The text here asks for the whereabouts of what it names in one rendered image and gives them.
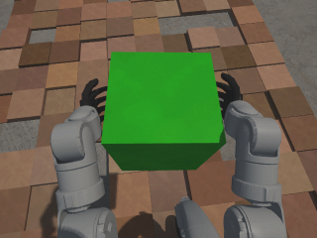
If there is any right robot upper arm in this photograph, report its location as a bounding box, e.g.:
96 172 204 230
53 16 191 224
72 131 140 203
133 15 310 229
223 204 287 238

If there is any robot left forearm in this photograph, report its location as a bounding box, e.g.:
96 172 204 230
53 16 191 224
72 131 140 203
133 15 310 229
50 105 105 238

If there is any carton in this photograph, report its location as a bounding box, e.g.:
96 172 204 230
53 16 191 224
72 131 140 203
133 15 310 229
101 52 227 171

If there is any robot right forearm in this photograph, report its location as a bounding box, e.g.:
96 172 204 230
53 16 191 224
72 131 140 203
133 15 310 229
224 100 287 238

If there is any right robot thigh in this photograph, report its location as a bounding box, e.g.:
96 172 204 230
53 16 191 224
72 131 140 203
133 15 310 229
174 200 221 238

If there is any right robot shin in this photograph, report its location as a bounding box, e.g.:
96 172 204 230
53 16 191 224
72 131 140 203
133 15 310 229
179 196 190 238

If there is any robot left hand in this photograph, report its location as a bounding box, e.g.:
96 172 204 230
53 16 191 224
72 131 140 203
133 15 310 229
79 78 108 122

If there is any left robot upper arm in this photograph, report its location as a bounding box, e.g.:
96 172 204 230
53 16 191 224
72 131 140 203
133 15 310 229
58 207 119 238

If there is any robot right hand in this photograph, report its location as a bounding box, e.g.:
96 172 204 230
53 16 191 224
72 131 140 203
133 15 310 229
216 72 243 120

